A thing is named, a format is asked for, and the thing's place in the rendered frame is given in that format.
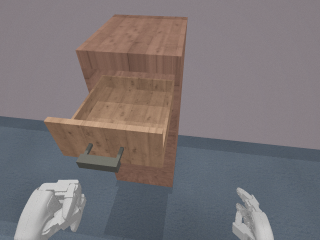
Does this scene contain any handle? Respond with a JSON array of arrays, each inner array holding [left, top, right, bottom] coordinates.
[[76, 143, 124, 173]]

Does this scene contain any right robot hand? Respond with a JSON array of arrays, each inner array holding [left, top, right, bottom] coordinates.
[[232, 187, 274, 240]]

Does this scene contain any left robot hand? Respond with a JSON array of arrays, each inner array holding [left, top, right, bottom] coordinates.
[[14, 179, 87, 240]]

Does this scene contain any cabinet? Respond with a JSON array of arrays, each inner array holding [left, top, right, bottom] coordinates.
[[75, 14, 188, 188]]

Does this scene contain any drawer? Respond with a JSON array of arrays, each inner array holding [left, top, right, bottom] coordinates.
[[43, 75, 175, 168]]

